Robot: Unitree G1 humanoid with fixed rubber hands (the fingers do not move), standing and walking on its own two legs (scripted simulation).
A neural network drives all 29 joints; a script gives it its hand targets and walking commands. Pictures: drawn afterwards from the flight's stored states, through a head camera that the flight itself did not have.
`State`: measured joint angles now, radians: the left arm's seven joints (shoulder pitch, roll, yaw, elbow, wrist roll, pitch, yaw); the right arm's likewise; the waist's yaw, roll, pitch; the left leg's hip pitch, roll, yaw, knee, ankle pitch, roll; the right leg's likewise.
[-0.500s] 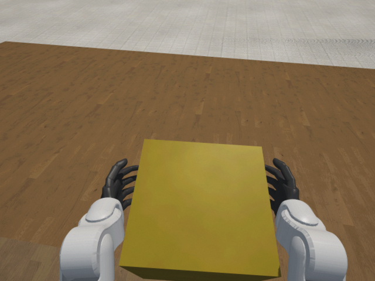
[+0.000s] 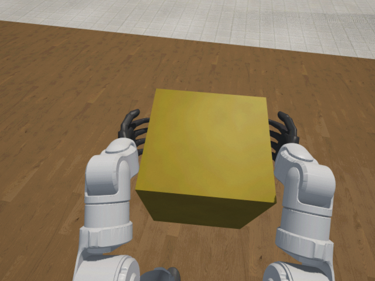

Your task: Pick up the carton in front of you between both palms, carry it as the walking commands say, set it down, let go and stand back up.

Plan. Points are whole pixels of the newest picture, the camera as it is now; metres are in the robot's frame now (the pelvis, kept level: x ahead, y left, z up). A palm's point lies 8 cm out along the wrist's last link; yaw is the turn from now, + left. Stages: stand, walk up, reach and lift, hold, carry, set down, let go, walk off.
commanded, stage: carry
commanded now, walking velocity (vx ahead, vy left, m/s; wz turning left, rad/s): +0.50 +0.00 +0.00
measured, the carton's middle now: (202, 166) +0.34 +0.00 +0.04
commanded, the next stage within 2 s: none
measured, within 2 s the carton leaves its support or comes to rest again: neither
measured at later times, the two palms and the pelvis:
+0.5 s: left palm (162, 60) +0.71 +0.14 +0.06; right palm (259, 61) +0.72 -0.17 +0.07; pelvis +0.38 -0.01 -0.06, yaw +1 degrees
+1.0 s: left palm (178, 24) +1.05 +0.12 +0.02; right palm (250, 26) +1.05 -0.19 +0.02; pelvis +0.72 -0.03 -0.10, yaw +0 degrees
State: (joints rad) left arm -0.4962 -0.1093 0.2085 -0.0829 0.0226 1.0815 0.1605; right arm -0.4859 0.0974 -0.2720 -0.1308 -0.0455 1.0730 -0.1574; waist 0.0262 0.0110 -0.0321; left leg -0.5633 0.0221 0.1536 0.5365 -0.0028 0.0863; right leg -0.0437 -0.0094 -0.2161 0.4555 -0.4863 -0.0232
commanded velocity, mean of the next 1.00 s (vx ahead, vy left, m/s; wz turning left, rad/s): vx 0.50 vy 0.00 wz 0.00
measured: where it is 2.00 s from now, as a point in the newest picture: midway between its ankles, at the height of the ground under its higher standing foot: (217, 129)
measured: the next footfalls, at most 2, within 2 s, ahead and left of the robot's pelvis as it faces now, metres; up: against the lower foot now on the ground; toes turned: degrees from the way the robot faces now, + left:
left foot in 0.04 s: +0.17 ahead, +0.07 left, -0.02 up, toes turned +7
right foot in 0.46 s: +0.51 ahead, -0.05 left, -0.06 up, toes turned -4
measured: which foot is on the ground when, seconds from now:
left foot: up 0.00-0.02, down 0.04-0.48, up 0.50-0.92, down 0.94-1.00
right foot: down 0.00-0.02, up 0.04-0.44, down 0.46-0.94, up 0.96-1.00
